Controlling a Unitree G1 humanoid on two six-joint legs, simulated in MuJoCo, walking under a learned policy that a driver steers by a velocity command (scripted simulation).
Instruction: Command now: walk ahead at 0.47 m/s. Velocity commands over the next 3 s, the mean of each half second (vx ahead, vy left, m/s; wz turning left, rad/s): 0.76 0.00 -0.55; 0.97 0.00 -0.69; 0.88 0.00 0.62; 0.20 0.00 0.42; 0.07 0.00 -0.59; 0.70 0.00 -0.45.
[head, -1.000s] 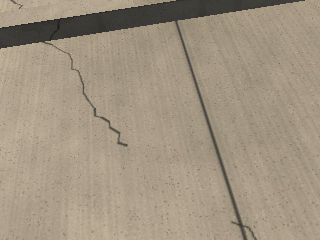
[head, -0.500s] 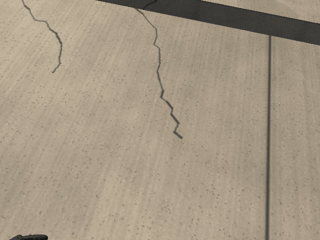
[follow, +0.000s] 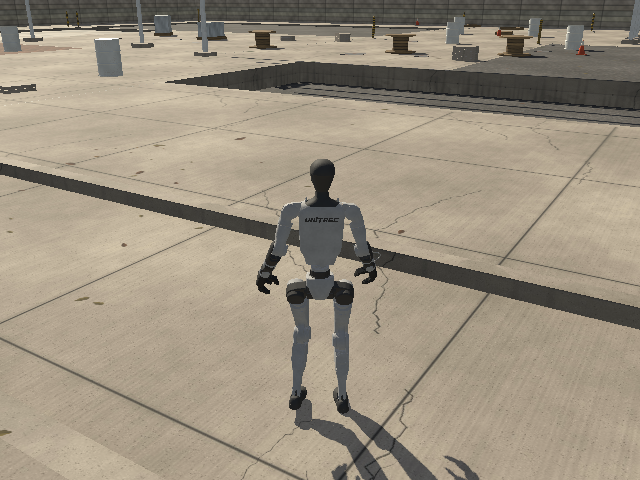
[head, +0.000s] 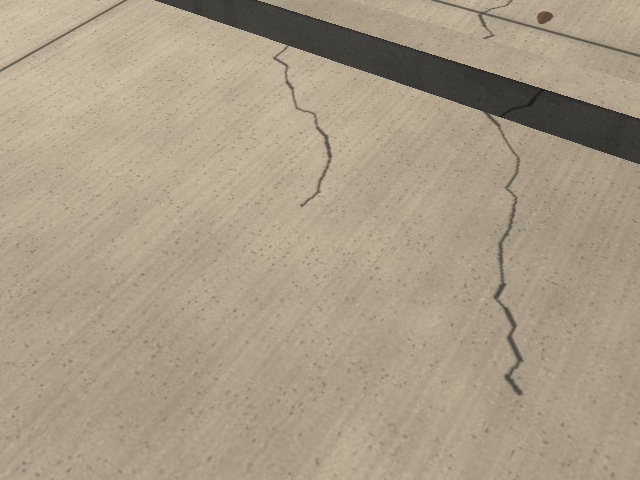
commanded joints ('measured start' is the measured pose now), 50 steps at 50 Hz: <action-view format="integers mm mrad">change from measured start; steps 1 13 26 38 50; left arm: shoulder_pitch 83 -18 -289 154 207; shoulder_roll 161 10 58 291 158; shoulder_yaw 31 12 -18 72 0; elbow -37 -109 -178 -41 74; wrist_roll -19 -21 39 26 1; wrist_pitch -19 -5 64 72 -74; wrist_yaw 16 -18 -105 1 -11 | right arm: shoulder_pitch -101 313 245 85 -161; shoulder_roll -121 -291 -71 -144 -28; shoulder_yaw -43 -77 -21 -12 41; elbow -98 8 152 0 -22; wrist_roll -19 -79 -56 -44 -25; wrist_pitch -75 -89 -132 -145 -77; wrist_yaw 15 -19 9 20 66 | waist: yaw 21 -228 -68 67 32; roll -148 243 61 -18 -34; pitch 82 -158 197 -92 146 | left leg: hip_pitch -352 786 381 -493 -128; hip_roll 122 493 338 163 186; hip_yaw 26 -373 278 57 256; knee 92 -717 -876 598 -322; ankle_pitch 122 -261 430 177 720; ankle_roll -17 41 37 -34 52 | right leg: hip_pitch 187 -566 -645 537 148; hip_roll -304 69 -141 -283 -96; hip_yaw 508 90 -99 672 30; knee -337 409 567 -234 -459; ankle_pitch -404 -276 200 -150 723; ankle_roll -175 -25 -29 -364 -106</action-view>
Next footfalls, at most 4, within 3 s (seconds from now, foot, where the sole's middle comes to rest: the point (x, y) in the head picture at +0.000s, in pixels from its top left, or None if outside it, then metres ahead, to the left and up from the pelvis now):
0.24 left None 0.16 0.14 -0.77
0.68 right None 0.49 -0.20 -0.77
1.14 left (520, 322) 0.91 -0.40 -0.77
1.54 right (621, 235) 1.20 -0.73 -0.77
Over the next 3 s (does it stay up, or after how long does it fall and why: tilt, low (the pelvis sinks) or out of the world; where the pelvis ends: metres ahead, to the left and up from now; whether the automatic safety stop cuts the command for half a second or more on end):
stays up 1.30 -0.76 0.00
